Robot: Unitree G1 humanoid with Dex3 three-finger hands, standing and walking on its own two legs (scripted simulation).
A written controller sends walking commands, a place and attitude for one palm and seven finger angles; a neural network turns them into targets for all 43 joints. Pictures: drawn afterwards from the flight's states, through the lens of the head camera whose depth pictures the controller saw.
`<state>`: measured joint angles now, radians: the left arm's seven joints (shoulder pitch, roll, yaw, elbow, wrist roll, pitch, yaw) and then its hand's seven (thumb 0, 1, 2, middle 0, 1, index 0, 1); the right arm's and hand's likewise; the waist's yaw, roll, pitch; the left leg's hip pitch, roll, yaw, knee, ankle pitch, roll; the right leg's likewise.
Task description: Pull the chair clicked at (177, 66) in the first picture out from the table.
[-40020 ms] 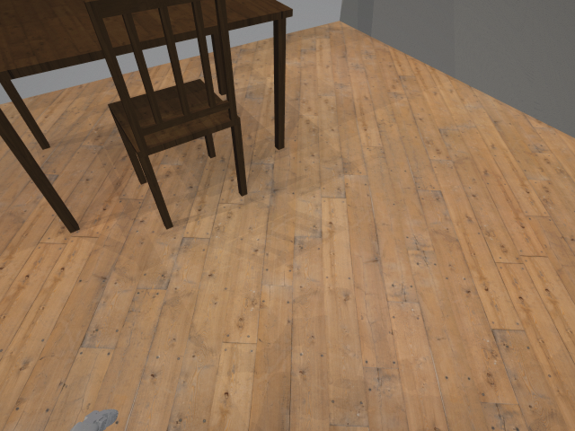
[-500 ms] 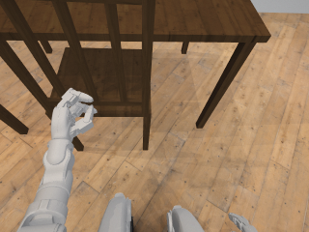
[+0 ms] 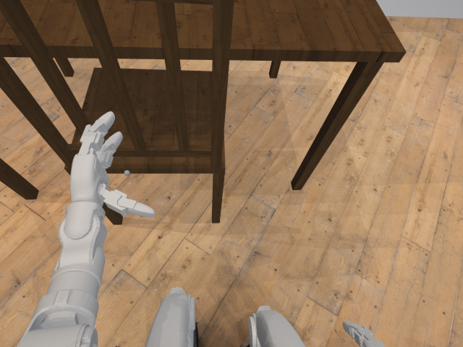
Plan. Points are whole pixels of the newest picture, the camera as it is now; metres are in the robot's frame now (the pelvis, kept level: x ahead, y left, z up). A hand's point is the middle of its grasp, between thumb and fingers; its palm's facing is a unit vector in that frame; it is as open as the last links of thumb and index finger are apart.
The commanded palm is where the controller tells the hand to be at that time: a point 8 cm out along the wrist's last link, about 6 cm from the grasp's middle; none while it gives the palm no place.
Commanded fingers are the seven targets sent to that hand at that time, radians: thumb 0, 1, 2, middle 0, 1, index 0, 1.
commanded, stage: open the thumb and straighten the fingers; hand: left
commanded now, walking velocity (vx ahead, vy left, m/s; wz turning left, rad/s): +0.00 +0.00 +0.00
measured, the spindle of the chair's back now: (120, 93) +0.56 +0.22 +0.05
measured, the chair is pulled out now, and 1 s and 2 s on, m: -0.08 -0.08 -0.08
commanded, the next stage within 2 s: draw the fingers out of the gap in 0.08 s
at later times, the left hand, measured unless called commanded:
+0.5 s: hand (125, 204) +0.35 +0.18 +0.02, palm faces +0.07 -1.00 -0.01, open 17.5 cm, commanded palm +0.32 +0.23 +0.03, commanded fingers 0.00 -0.55 0.20 0.00 0.00 0.00 0.00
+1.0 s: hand (118, 248) +0.27 +0.17 +0.03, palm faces +0.07 -1.00 -0.02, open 17.5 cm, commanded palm +0.24 +0.22 +0.03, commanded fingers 0.00 -0.55 0.20 0.00 0.00 0.00 0.00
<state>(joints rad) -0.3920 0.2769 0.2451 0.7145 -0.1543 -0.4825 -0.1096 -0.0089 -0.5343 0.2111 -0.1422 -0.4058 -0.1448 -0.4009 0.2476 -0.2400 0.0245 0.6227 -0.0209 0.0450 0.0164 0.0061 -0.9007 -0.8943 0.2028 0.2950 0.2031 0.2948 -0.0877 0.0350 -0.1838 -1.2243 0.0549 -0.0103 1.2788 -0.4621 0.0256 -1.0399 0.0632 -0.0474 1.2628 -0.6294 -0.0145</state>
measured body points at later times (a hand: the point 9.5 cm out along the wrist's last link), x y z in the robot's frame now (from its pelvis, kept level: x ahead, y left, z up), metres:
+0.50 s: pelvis +0.00 +0.00 +0.01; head +0.10 +0.02 +0.45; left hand +0.34 +0.23 +0.02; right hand +0.13 -0.24 -0.10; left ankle +0.07 +0.10 -0.62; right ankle -0.01 -0.12 -0.62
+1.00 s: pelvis +0.00 -0.01 +0.00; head +0.08 +0.01 +0.44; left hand +0.26 +0.23 +0.03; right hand +0.18 -0.23 -0.09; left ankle +0.07 +0.10 -0.62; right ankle -0.01 -0.12 -0.62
